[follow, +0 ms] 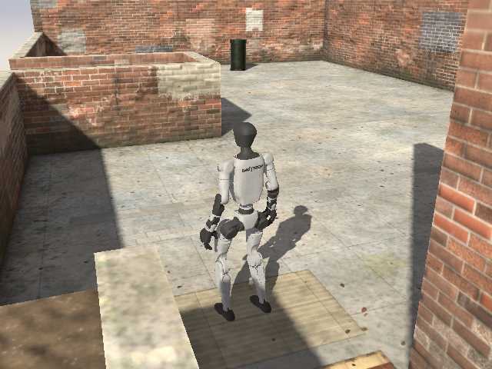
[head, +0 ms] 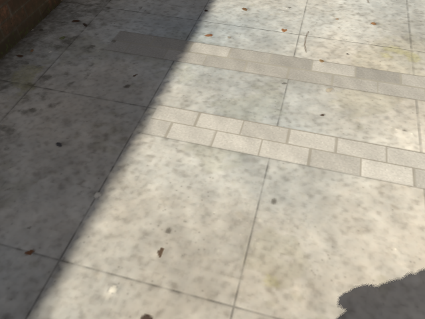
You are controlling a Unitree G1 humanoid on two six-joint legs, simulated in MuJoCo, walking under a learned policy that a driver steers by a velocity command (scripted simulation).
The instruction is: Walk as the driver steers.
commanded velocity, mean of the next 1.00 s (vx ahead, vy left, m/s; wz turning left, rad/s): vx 0.33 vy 0.00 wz -0.27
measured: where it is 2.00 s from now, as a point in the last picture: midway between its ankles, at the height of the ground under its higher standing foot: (284, 239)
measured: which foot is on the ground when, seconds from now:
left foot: down 0.00-0.84, up 0.86-1.00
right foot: down 0.00-0.38, up 0.40-0.84, down 0.86-1.00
